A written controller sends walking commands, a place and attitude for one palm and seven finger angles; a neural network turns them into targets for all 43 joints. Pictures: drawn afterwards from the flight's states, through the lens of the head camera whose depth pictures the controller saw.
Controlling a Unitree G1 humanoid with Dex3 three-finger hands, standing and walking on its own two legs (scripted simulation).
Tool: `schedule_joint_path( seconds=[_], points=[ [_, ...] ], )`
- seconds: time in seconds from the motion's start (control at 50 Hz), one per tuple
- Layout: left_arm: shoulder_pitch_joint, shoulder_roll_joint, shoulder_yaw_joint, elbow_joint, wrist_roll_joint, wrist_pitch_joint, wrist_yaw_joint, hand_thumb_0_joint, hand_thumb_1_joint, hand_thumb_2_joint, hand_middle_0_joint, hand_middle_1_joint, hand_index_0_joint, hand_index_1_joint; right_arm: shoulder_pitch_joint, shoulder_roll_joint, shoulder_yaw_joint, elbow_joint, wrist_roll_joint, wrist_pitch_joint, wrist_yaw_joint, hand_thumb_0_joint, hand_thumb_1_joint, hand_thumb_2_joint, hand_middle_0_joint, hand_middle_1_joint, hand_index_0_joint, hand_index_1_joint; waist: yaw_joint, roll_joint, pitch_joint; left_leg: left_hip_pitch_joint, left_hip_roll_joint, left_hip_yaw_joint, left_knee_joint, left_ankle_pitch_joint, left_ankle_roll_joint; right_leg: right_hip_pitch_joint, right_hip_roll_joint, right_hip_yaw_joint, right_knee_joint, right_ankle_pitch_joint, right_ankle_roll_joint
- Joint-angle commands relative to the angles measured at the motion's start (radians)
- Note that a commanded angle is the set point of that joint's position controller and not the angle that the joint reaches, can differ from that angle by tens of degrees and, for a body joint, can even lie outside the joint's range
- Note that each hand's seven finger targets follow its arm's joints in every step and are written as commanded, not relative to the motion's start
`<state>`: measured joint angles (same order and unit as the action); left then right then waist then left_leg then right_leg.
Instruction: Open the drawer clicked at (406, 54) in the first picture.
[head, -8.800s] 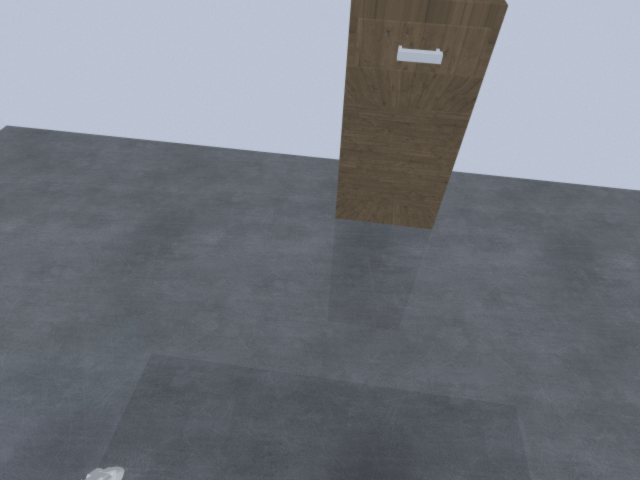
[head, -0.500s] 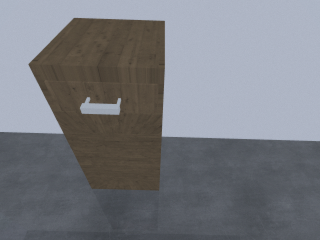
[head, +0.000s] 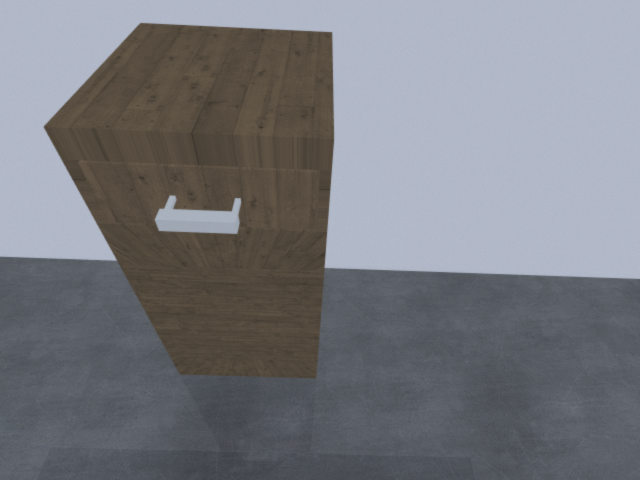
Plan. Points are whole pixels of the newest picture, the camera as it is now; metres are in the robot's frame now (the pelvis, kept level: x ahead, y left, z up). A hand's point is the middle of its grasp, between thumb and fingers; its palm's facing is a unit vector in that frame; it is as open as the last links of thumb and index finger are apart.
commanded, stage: look again from close up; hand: left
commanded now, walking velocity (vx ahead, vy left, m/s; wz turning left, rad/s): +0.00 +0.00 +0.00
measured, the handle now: (201, 211) +0.53 +0.24 +0.00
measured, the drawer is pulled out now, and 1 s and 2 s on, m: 0.00 0.00 0.00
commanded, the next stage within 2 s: raise the hand with hooked fingers in 0.24 s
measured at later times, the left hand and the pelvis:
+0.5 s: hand out of the picture +0.13 +0.22 -0.09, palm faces -0.11 -0.78 -0.61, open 7.4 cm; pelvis +0.02 +0.02 -0.01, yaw +0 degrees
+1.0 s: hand (155, 396) +0.22 +0.22 -0.01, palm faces +0.06 -0.11 -0.99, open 10.0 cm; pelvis +0.00 -0.03 -0.03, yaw +1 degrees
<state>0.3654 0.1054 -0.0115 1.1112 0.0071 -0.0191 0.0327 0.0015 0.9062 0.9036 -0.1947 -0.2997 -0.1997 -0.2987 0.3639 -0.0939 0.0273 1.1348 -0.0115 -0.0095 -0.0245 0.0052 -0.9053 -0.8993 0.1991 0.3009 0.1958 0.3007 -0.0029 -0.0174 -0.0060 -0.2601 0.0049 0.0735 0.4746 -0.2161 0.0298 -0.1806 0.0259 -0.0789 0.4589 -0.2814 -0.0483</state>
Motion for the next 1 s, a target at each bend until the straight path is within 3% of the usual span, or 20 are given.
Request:
schedule_joint_path(
  seconds=[0.0, 0.3, 0.32, 0.34, 0.36, 0.38, 0.4, 0.42, 0.44, 0.48, 0.5, 0.52, 0.56, 0.58, 0.62, 0.68, 0.76, 0.84, 0.9, 0.98],
  points=[
    [0.084, 0.078, 0.011, -0.016, 0.006, -0.014, 0.008, 0.000, 0.900, 0.900, -0.200, -0.300, -0.200, -0.300, 0.044, -0.095, -0.022, -0.029, 0.000, -0.021, -0.012, 0.000, -0.900, -0.900, 0.200, 0.300, 0.200, 0.300, 0.006, 0.029, 0.084, 0.000, 0.103, -0.113, -0.098, 0.060, 0.026, -0.051, -0.121, 0.123, -0.096, 0.082, -0.008],
    [0.070, 0.083, 0.014, -0.009, 0.007, -0.009, 0.011, 0.000, 0.900, 0.900, -0.200, -0.300, -0.200, -0.300, 0.010, -0.120, -0.019, -0.023, -0.001, -0.030, -0.019, 0.000, -0.900, -0.900, 0.200, 0.300, 0.200, 0.300, 0.007, 0.027, 0.055, 0.087, 0.112, -0.114, -0.102, 0.226, 0.038, -0.013, -0.124, 0.105, -0.074, 0.177, 0.006],
    [0.109, 0.124, 0.012, 0.010, 0.022, -0.031, 0.049, 0.000, 0.900, 0.900, -0.200, -0.300, -0.200, -0.300, -0.095, -0.162, -0.025, -0.098, 0.010, -0.032, -0.005, 0.000, -0.900, -0.900, 0.200, 0.300, 0.200, 0.300, 0.038, -0.022, 0.125, -0.003, 0.116, -0.096, 0.104, 0.300, 0.001, -0.068, -0.169, 0.174, -0.112, 0.501, 0.035],
    [-0.637, 0.339, -0.113, -1.559, 0.096, -0.172, 0.055, 0.000, 0.877, 0.890, -0.202, -0.315, -0.202, -0.315, -0.073, -0.318, -0.041, -0.485, 0.073, -0.168, -0.036, 0.000, -0.900, -0.900, 0.200, 0.300, 0.200, 0.300, -0.074, 0.270, -0.339, 0.283, 0.017, -0.069, -0.048, 0.372, 0.030, -0.045, -0.058, 0.163, 0.021, 0.401, -0.008],
    [-0.284, 0.323, -0.025, -1.307, 0.126, -0.101, 0.139, 0.000, 0.853, 0.880, -0.203, -0.330, -0.203, -0.330, -0.151, -0.250, -0.032, -0.401, 0.056, -0.268, -0.081, 0.000, -0.900, -0.900, 0.200, 0.300, 0.200, 0.300, 0.008, 0.392, -0.374, 0.399, 0.068, -0.099, -0.037, 0.505, -0.002, -0.106, -0.040, 0.082, 0.102, 0.137, -0.017],
    [-0.012, 0.204, -0.081, -1.186, 0.134, 0.059, 0.194, 0.000, 0.830, 0.870, -0.205, -0.345, -0.205, -0.345, -0.150, -0.213, -0.059, -0.403, 0.079, -0.305, -0.082, 0.000, -0.900, -0.900, 0.200, 0.300, 0.200, 0.300, -0.002, 0.271, -0.217, 0.241, 0.071, -0.122, -0.087, 0.407, -0.027, -0.209, -0.024, 0.033, 0.158, -0.025, 0.007],
    [0.027, 0.064, -0.180, -1.161, 0.171, 0.111, 0.200, 0.000, 0.807, 0.860, -0.207, -0.360, -0.207, -0.360, -0.130, -0.197, -0.054, -0.399, 0.088, -0.315, -0.078, 0.000, -0.900, -0.900, 0.200, 0.300, 0.200, 0.300, -0.017, 0.164, -0.123, 0.159, 0.069, -0.116, -0.061, 0.353, -0.002, -0.211, -0.028, 0.015, 0.148, -0.010, 0.015],
    [-0.028, 0.089, -0.204, -1.266, 0.239, 0.110, 0.219, 0.000, 0.783, 0.850, -0.208, -0.375, -0.208, -0.375, -0.165, -0.242, -0.064, -0.466, 0.075, -0.332, -0.064, 0.000, -0.900, -0.900, 0.200, 0.300, 0.200, 0.300, -0.019, 0.112, -0.047, 0.075, 0.054, -0.132, -0.028, 0.251, 0.000, -0.247, -0.026, 0.016, 0.116, 0.010, 0.011],
    [-0.023, 0.141, -0.211, -1.294, 0.355, 0.107, 0.248, 0.000, 0.760, 0.840, -0.210, -0.390, -0.210, -0.390, -0.165, -0.282, -0.067, -0.485, 0.045, -0.328, -0.056, 0.000, -0.900, -0.900, 0.200, 0.300, 0.200, 0.300, -0.046, 0.054, -0.091, 0.043, 0.042, -0.138, 0.026, 0.199, 0.007, -0.287, -0.015, 0.022, 0.108, 0.052, 0.004],
    [0.026, 0.108, -0.269, -1.221, 0.560, 0.120, 0.301, 0.000, 0.713, 0.820, -0.213, -0.420, -0.213, -0.420, -0.190, -0.286, -0.075, -0.561, 0.012, -0.288, -0.030, 0.000, -0.900, -0.900, 0.200, 0.300, 0.200, 0.300, -0.053, -0.058, -0.109, -0.025, 0.014, -0.151, 0.114, 0.172, 0.013, -0.359, -0.008, 0.030, 0.129, 0.031, 0.000],
    [0.114, 0.130, -0.236, -1.170, 0.687, 0.127, 0.332, 0.000, 0.690, 0.810, -0.215, -0.435, -0.215, -0.435, -0.214, -0.288, -0.089, -0.590, -0.015, -0.250, -0.016, 0.000, -0.900, -0.900, 0.200, 0.300, 0.200, 0.300, -0.013, -0.119, -0.160, -0.043, 0.006, -0.131, 0.142, 0.164, 0.007, -0.371, 0.003, 0.033, 0.142, -0.005, -0.003],
    [0.224, 0.120, -0.224, -1.116, 0.781, 0.129, 0.355, 0.000, 0.667, 0.800, -0.217, -0.450, -0.217, -0.450, -0.264, -0.286, -0.097, -0.628, -0.028, -0.202, 0.002, 0.000, -0.900, -0.900, 0.200, 0.300, 0.200, 0.300, 0.029, -0.168, -0.133, -0.101, -0.003, -0.111, 0.153, 0.133, 0.001, -0.379, 0.011, 0.044, 0.147, -0.023, -0.012],
    [0.349, 0.118, -0.197, -1.050, 0.918, 0.106, 0.375, 0.000, 0.620, 0.780, -0.220, -0.480, -0.220, -0.480, -0.336, -0.283, -0.100, -0.684, -0.043, -0.097, 0.047, 0.000, -0.900, -0.900, 0.200, 0.300, 0.200, 0.300, 0.082, -0.243, -0.090, -0.211, -0.016, -0.079, 0.178, 0.072, -0.007, -0.373, 0.011, 0.082, 0.175, 0.019, -0.027],
    [0.371, 0.169, -0.132, -1.038, 0.961, 0.075, 0.382, 0.000, 0.597, 0.770, -0.222, -0.495, -0.222, -0.495, -0.352, -0.271, -0.097, -0.695, -0.031, -0.056, 0.067, 0.000, -0.900, -0.900, 0.200, 0.300, 0.200, 0.300, 0.118, -0.241, -0.097, -0.256, -0.020, -0.068, 0.189, 0.092, -0.013, -0.334, 0.006, 0.120, 0.204, 0.104, -0.033],
    [0.306, 0.236, -0.076, -1.135, 1.031, 0.025, 0.408, 0.000, 0.550, 0.750, -0.225, -0.525, -0.225, -0.525, -0.390, -0.253, -0.086, -0.748, -0.027, 0.003, 0.094, 0.000, -0.900, -0.900, 0.200, 0.300, 0.200, 0.300, 0.149, -0.160, -0.178, -0.273, -0.030, -0.052, 0.213, 0.112, -0.019, -0.306, -0.001, 0.141, 0.265, 0.181, -0.036],
    [0.155, 0.349, 0.028, -1.262, 1.112, 0.013, 0.484, 0.000, 0.480, 0.720, -0.230, -0.570, -0.230, -0.570, -0.404, -0.236, -0.082, -0.784, -0.029, 0.063, 0.104, 0.000, -0.900, -0.900, 0.200, 0.300, 0.200, 0.300, 0.159, 0.021, -0.269, -0.211, -0.043, -0.054, 0.256, 0.125, -0.022, -0.347, 0.008, 0.186, 0.295, 0.137, -0.043],
    [-0.158, 0.363, 0.017, -1.373, 1.145, 0.051, 0.553, 0.000, 0.387, 0.680, -0.237, -0.630, -0.237, -0.630, -0.405, -0.229, -0.082, -0.789, -0.048, 0.088, 0.090, 0.000, -0.900, -0.900, 0.200, 0.300, 0.200, 0.300, 0.082, 0.101, -0.339, -0.084, -0.035, -0.088, 0.319, 0.105, -0.005, -0.459, 0.001, 0.246, 0.259, 0.060, -0.037],
    [-0.314, 0.349, -0.034, -1.363, 1.047, 0.066, 0.489, 0.000, 0.293, 0.640, -0.243, -0.690, -0.243, -0.690, -0.424, -0.227, -0.073, -0.753, -0.044, 0.079, 0.047, 0.000, -0.900, -0.900, 0.200, 0.300, 0.200, 0.300, 0.009, 0.057, -0.256, -0.108, -0.048, -0.075, 0.306, 0.014, 0.021, -0.387, -0.016, 0.228, 0.169, 0.057, -0.006],
    [-0.303, 0.337, -0.074, -1.305, 0.997, 0.076, 0.390, 0.000, 0.223, 0.610, -0.248, -0.735, -0.248, -0.735, -0.429, -0.220, -0.058, -0.730, -0.036, 0.071, 0.024, 0.000, -0.900, -0.900, 0.200, 0.300, 0.200, 0.300, 0.010, -0.003, -0.214, -0.133, -0.053, -0.065, 0.261, 0.021, 0.027, -0.288, -0.027, 0.223, 0.121, 0.136, 0.016],
    [-0.164, 0.375, -0.022, -1.247, 0.976, 0.088, 0.285, 0.000, 0.130, 0.570, -0.255, -0.795, -0.255, -0.795, -0.417, -0.221, -0.047, -0.713, -0.028, 0.076, 0.020, 0.000, -0.900, -0.900, 0.200, 0.300, 0.200, 0.300, 0.068, -0.058, -0.230, -0.145, -0.054, -0.055, 0.186, 0.088, 0.016, -0.125, -0.039, 0.225, 0.106, 0.323, 0.030]
  ],
)
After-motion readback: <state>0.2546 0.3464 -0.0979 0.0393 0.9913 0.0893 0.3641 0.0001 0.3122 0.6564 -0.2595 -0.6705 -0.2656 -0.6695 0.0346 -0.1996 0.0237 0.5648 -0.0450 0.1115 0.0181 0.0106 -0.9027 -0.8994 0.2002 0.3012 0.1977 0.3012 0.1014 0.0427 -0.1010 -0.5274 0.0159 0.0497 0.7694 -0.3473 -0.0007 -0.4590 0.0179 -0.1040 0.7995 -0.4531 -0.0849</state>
